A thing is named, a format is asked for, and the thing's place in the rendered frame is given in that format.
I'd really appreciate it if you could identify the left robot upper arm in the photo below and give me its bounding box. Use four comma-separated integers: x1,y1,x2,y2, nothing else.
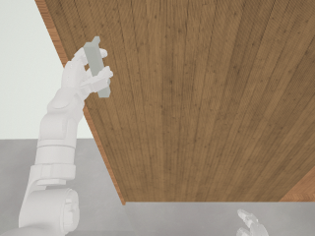
0,188,80,236

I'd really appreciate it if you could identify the robot left forearm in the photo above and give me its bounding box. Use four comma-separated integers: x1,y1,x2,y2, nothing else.
19,87,85,228

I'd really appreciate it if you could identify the wardrobe door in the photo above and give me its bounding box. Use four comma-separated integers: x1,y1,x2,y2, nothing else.
44,0,315,203
288,166,315,194

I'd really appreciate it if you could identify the robot left hand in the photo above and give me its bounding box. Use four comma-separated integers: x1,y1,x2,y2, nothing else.
61,47,113,100

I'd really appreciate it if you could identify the robot right hand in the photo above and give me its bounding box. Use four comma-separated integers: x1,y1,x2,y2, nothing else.
236,209,269,236

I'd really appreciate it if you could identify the handle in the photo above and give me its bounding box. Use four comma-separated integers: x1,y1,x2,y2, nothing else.
83,36,111,98

